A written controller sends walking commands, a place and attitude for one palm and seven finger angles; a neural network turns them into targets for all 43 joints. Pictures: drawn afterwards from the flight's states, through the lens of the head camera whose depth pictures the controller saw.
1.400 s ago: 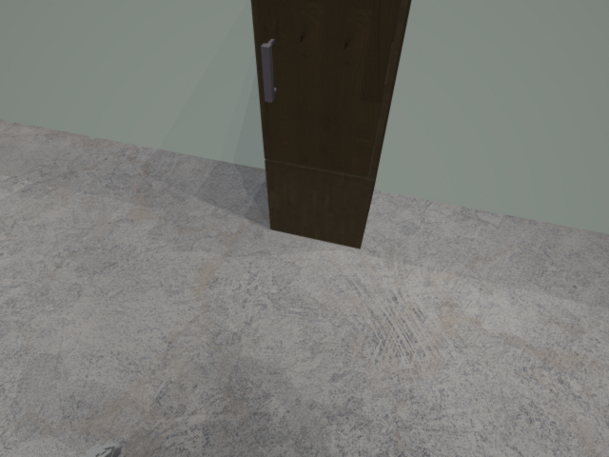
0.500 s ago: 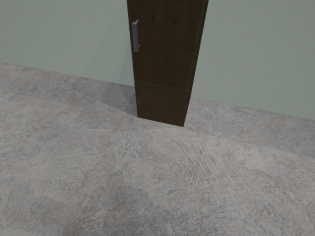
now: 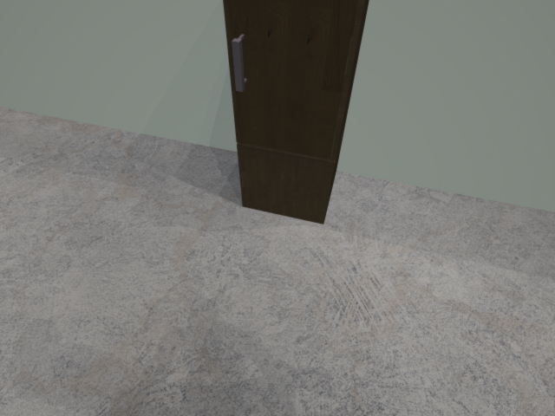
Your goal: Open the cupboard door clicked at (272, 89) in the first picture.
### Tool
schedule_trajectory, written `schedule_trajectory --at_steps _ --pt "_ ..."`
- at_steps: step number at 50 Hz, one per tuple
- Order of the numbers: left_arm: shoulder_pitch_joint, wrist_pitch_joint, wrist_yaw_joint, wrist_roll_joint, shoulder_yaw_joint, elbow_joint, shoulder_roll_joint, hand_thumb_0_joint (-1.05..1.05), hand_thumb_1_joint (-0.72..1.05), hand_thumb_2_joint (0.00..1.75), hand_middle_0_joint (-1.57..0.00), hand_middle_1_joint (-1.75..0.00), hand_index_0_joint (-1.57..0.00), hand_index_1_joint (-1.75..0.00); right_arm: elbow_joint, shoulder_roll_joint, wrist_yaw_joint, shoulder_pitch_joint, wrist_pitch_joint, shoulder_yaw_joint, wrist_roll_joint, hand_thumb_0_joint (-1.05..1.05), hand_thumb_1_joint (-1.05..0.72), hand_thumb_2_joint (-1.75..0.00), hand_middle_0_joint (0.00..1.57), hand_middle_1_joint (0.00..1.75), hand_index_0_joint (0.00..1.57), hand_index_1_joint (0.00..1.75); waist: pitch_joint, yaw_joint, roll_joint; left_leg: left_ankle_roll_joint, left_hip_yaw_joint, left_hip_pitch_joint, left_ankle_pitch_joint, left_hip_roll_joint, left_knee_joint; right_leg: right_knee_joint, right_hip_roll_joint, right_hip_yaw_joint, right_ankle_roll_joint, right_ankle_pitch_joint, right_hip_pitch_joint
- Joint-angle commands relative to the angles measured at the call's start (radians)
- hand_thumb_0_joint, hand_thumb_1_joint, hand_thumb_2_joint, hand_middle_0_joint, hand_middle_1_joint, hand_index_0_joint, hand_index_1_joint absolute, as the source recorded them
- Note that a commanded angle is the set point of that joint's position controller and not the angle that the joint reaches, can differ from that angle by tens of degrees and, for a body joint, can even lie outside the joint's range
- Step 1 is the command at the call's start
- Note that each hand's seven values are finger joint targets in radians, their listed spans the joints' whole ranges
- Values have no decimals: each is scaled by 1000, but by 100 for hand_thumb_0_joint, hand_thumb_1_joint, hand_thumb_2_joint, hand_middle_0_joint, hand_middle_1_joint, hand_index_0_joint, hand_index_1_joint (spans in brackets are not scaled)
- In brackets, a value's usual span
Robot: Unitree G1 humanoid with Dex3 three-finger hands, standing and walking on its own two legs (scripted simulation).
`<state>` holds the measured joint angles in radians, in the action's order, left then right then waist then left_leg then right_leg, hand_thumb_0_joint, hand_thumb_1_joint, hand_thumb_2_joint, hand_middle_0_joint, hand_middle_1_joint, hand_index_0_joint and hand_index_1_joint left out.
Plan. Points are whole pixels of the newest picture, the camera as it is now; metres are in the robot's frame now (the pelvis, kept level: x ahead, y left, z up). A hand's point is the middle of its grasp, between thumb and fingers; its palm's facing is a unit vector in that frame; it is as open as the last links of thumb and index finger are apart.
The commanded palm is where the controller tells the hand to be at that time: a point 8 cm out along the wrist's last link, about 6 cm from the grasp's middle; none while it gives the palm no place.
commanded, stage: look at it before walking up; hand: left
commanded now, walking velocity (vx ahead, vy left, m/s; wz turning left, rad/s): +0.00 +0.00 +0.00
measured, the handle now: (241, 63) +1.11 +0.19 -0.01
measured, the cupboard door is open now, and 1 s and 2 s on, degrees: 0 0 0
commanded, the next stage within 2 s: walk to a spot facing it in 0.04 s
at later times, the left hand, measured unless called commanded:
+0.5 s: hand out of the picture +0.03 +0.24 -0.19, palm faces +0.15 -0.96 -0.25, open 7.4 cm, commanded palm none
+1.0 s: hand out of the picture +0.09 +0.24 -0.16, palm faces +0.44 -0.87 -0.24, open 7.4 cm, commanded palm none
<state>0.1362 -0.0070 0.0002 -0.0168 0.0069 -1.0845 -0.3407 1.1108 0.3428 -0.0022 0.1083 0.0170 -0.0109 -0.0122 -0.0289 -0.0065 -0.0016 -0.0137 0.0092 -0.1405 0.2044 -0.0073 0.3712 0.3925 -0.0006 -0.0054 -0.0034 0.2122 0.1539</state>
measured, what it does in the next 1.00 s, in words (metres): steps on the spot, turning left: right foot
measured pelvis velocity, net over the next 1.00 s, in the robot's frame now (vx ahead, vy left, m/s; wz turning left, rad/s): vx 0.08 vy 0.01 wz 0.47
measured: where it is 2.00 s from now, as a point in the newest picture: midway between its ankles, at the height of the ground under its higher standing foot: (223, 413)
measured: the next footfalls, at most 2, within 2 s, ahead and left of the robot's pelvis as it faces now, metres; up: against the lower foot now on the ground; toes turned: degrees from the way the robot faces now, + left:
right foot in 0.96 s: +0.20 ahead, -0.07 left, +0.00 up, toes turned +22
left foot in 1.40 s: +0.22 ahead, +0.27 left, +0.00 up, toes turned +50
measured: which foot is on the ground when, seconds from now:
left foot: down 0.00-0.96, up 0.98-1.00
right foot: down 0.00-0.50, up 0.52-0.94, down 0.96-1.00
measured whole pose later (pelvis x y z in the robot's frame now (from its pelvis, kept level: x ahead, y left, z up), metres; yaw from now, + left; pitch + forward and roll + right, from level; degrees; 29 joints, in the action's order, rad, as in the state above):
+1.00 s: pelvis +0.08 +0.01 -0.02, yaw +27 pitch +1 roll +0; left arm 0.20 -0.04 -0.01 -0.03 -0.06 -0.90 -0.20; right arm 1.04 0.21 -0.01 0.39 0.00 0.06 -0.03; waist 0.00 0.03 0.02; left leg 0.03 0.12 -0.32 0.44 0.06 0.77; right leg 0.55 -0.05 0.07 0.01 0.24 0.33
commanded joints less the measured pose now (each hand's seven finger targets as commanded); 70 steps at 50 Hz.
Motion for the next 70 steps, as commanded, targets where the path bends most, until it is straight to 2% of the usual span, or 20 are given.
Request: schedule_trajectory --at_steps 1,14,19,23,24,25,26,28,32,40,45,46,48,49,53,56,63,67,68,70 --pt "-36 -23 11 4 -41 65 -209 0 90 90 -20 -30 -20 -30 -66 201 14 -41 18 44 5 0 -90 -90 20 30 20 30 68 4 -2 40 85 19 -148 -111 -54 -68 -121 -104 -29 -159 -16" --pt "51 20 30 6 -45 91 -118 0 90 90 -20 -30 -20 -30 -103 83 7 19 -26 34 0 0 -90 -90 20 30 20 30 63 -10 -24 21 83 -123 -210 -76 92 28 -177 -62 -15 -198 -38" --pt "63 23 41 -12 -77 167 -159 0 90 90 -20 -30 -20 -30 -173 57 3 38 -51 67 1 0 -90 -90 20 30 20 30 24 -19 -194 -4 -10 -255 298 -19 491 -39 -401 -154 -192 -314 24" --pt "22 22 28 -6 -87 197 -136 0 90 90 -20 -30 -20 -30 -166 16 -13 169 -43 67 -2 0 -90 -90 20 30 20 30 62 49 -131 -4 -85 -42 125 -31 223 93 -318 29 -79 -43 131" --pt "37 31 20 -3 -82 206 -102 0 90 90 -20 -30 -20 -30 -161 54 -15 220 -37 76 -10 0 -90 -90 20 30 20 30 67 71 7 31 34 56 183 -76 79 231 -243 85 -22 225 267" --pt "19 37 6 -1 -70 244 -25 0 90 90 -20 -30 -20 -30 -165 166 -15 284 -30 105 -22 0 -90 -90 20 30 20 30 20 102 353 132 451 59 410 -303 -127 526 -73 179 54 454 476" --pt "-62 36 5 -12 -67 284 -28 0 90 90 -20 -30 -20 -30 -158 187 -8 325 -23 110 -19 0 -90 -90 20 30 20 30 -29 125 302 214 642 -37 561 -387 -248 685 -61 53 39 430 535" --pt "-38 18 -8 -12 -82 255 -20 0 90 90 -20 -30 -20 -30 -175 110 7 243 -10 92 -11 0 -90 -90 20 30 20 30 -61 54 123 187 553 -118 582 -296 -244 785 -89 -21 29 220 531" --pt "72 5 -21 -12 -84 199 10 0 90 90 -20 -30 -20 -30 -168 49 15 234 26 89 -3 0 -90 -90 20 30 20 30 22 24 106 183 344 -42 294 -193 -184 709 -93 8 58 94 477" --pt "-24 -13 -24 -8 -86 258 45 0 90 90 -20 -30 -20 -30 -135 40 12 307 29 109 -7 0 -90 -90 20 30 20 30 -16 66 133 226 403 -7 270 -182 -178 432 -72 28 76 118 456" --pt "100 -29 -23 -7 -95 236 48 0 90 90 -20 -30 -20 -30 -161 49 9 217 18 115 -11 0 -90 -90 20 30 20 30 13 -7 119 190 375 -194 189 -126 -36 165 -5 66 70 93 90" --pt "190 -37 -18 -8 -103 208 27 0 90 90 -20 -30 -20 -30 -171 38 8 185 18 114 -9 0 -90 -90 20 30 20 30 18 -56 74 157 337 -322 224 -83 73 68 -17 57 62 52 -89" --pt "358 -51 9 -18 -134 180 -141 0 90 90 -20 -30 -20 -30 -231 -79 -3 191 30 91 -5 0 -90 -90 20 30 20 30 90 -114 -368 42 45 -688 386 93 620 -223 -498 -529 -84 484 -371" --pt "344 -46 14 -5 -124 181 -122 0 90 90 -20 -30 -20 -30 -248 -17 -11 132 26 107 -23 0 -90 -90 20 30 20 30 25 -93 -195 42 73 -685 337 11 737 -264 -516 -535 -116 580 -229" --pt "164 -70 17 -11 -81 188 14 0 90 90 -20 -30 -20 -30 -207 -60 -48 131 -11 103 -25 0 -90 -90 20 30 20 30 -86 18 -130 9 18 -559 62 -85 838 -260 -358 -140 -59 312 67" --pt "225 -79 18 -12 -73 154 34 0 90 90 -20 -30 -20 -30 -214 -81 -58 89 -24 95 -17 0 -90 -90 20 30 20 30 -85 12 -145 -7 -32 -566 3 -83 772 -230 -314 39 -54 32 3" --pt "323 -73 24 -16 -77 107 -9 0 90 90 -20 -30 -20 -30 -294 -98 -76 -135 -18 63 -16 0 -90 -90 20 30 20 30 -92 -52 -136 12 -133 -481 -8 -67 407 -142 -334 197 -52 -342 -113" --pt "300 -64 21 -14 -97 115 -77 0 90 90 -20 -30 -20 -30 -270 -38 -55 18 -1 76 -19 0 -90 -90 20 30 20 30 48 30 -142 64 -203 -164 47 25 245 167 -357 273 -29 -718 -143" --pt "288 -61 17 -8 -99 123 -85 0 90 90 -20 -30 -20 -30 -238 15 -44 153 2 93 -24 0 -90 -90 20 30 20 30 141 104 -94 80 -185 70 -36 26 136 402 -334 294 4 -642 -50" --pt "237 -53 -5 11 -82 213 5 0 90 90 -20 -30 -20 -30 -212 239 -18 339 8 140 -12 0 -90 -90 20 30 20 30 321 161 228 268 438 453 -521 -433 67 962 -111 166 81 405 478"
